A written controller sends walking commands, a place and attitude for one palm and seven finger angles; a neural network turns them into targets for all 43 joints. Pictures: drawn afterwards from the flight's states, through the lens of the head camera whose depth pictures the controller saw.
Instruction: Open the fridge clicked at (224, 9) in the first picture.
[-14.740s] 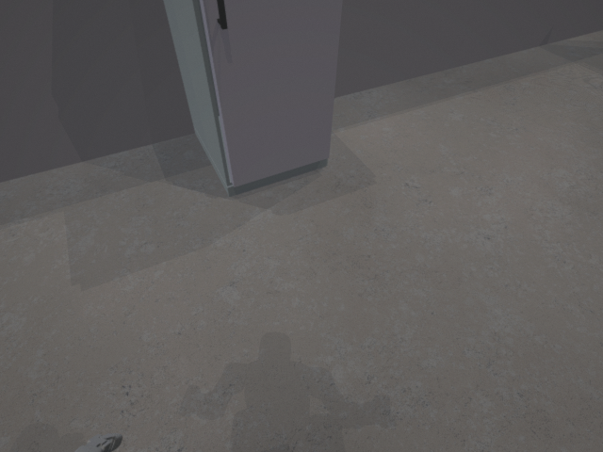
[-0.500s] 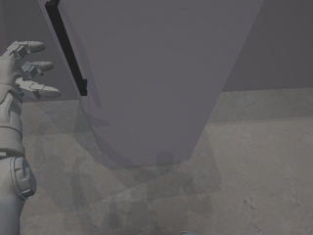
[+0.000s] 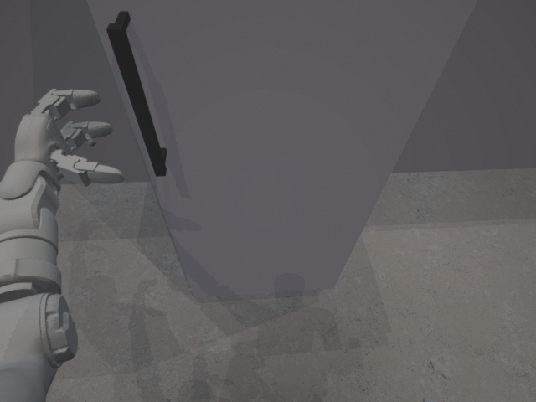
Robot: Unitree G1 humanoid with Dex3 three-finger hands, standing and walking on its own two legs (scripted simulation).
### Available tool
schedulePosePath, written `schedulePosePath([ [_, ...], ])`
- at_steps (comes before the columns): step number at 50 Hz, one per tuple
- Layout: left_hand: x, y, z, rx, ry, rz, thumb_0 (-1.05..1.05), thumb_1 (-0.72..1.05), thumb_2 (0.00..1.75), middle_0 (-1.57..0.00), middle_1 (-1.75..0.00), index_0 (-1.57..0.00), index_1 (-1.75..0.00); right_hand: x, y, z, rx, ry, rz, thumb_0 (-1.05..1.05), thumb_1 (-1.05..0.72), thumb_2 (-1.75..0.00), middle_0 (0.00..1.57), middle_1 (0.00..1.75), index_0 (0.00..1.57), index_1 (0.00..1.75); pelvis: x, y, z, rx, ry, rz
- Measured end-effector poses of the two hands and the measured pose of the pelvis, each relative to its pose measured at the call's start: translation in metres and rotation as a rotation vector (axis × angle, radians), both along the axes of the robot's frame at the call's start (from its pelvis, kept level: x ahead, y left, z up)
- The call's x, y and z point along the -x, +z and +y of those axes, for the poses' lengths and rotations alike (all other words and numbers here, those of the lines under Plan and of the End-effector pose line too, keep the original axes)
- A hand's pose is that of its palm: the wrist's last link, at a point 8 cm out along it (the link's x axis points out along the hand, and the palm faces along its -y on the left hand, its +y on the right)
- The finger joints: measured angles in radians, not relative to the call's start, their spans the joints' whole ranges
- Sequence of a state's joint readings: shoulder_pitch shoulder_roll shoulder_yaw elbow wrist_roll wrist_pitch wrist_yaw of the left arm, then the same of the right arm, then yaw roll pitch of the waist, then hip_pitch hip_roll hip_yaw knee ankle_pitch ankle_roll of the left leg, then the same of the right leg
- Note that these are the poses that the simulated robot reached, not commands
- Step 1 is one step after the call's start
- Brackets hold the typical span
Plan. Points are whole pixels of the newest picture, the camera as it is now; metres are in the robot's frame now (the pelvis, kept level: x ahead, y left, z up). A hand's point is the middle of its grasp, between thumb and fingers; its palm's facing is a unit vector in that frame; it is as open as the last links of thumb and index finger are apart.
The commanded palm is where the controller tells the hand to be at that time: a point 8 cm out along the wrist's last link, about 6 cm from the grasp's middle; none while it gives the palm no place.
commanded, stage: move the hooked fingers beside the handle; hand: left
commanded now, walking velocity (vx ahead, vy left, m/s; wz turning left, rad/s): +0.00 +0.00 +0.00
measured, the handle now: (144, 106) +0.50 +0.20 +0.17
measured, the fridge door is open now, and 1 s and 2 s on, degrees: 0 0 0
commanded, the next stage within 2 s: feel for the door with the fingertips in 0.16 s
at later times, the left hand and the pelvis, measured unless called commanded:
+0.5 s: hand (115, 143) +0.43 +0.23 +0.15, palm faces +0.10 -0.99 +0.00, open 14.0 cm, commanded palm +0.41 +0.27 +0.15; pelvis -0.01 -0.01 +0.00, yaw +1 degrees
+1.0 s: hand (126, 131) +0.45 +0.21 +0.16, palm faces +0.13 -0.99 -0.03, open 14.0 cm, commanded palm +0.43 +0.26 +0.15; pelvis -0.02 -0.02 +0.00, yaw +0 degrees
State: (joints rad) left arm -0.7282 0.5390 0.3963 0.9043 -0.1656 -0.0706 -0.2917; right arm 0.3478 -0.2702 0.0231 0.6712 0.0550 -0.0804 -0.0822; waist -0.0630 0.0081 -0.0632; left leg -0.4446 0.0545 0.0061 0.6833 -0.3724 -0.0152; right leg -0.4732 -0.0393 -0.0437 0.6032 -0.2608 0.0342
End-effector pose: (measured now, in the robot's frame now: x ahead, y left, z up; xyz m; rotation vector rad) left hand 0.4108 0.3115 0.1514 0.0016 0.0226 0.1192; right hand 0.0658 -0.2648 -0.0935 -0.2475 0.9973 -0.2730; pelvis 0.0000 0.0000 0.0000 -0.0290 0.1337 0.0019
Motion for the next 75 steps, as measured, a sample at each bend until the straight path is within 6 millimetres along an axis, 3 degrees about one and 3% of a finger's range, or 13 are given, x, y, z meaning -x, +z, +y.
schedulePosePath([
  [6,0.003,0.002,-0.009,0.004,-0.004,-0.006,-0.02,-0.50,0.30,-0.30,-1.20,-0.30,-1.20,-0.019,0.002,0.001,-0.002,0.032,-0.043,0.01,-0.90,-0.90,0.20,0.30,0.20,0.30,0.000,0.000,-0.002,-0.002,0.008,-0.010],
  [12,0.003,0.001,-0.011,-0.003,0.010,0.003,-0.02,-0.50,0.30,-0.30,-1.20,-0.30,-1.20,-0.023,0.004,-0.002,-0.005,0.037,-0.061,0.01,-0.90,-0.90,0.20,0.30,0.20,0.30,0.001,0.000,-0.006,-0.006,0.006,-0.013],
  [18,0.006,0.006,-0.015,-0.010,0.001,-0.015,-0.02,-0.50,0.30,-0.30,-1.20,-0.30,-1.20,-0.013,0.001,-0.007,-0.006,0.025,-0.040,0.01,-0.90,-0.90,0.20,0.30,0.20,0.30,0.003,0.001,-0.009,-0.007,0.006,-0.019],
  [36,-0.011,0.002,-0.063,-0.010,-0.007,0.001,-0.02,-0.50,0.30,-0.30,-1.20,-0.30,-1.20,0.022,-0.007,-0.014,-0.021,-0.022,0.007,0.01,-0.90,-0.90,0.20,0.30,0.20,0.30,0.012,0.001,-0.014,-0.016,-0.005,-0.018],
  [53,-0.017,0.008,-0.046,-0.017,0.001,-0.006,-0.02,-0.50,0.30,-0.30,-1.20,-0.31,-1.22,0.047,-0.009,-0.023,0.004,-0.035,0.076,0.01,-0.90,-0.90,0.20,0.30,0.20,0.30,0.017,-0.001,-0.014,-0.014,-0.001,0.004],
  [63,-0.022,0.008,-0.040,-0.010,-0.012,-0.006,-0.02,-0.50,0.30,-0.35,-1.24,-0.37,-1.25,0.051,-0.008,-0.019,0.014,-0.026,0.082,0.01,-0.90,-0.90,0.20,0.30,0.20,0.30,0.020,-0.003,-0.010,-0.010,0.003,0.022],
  [75,-0.016,0.000,-0.039,-0.005,-0.012,-0.010,-0.02,-0.50,0.30,-0.32,-1.22,-0.33,-1.22,0.048,-0.007,-0.007,-0.012,-0.037,0.056,0.01,-0.90,-0.90,0.20,0.30,0.20,0.30,0.017,-0.003,-0.005,-0.008,-0.012,0.016],
])
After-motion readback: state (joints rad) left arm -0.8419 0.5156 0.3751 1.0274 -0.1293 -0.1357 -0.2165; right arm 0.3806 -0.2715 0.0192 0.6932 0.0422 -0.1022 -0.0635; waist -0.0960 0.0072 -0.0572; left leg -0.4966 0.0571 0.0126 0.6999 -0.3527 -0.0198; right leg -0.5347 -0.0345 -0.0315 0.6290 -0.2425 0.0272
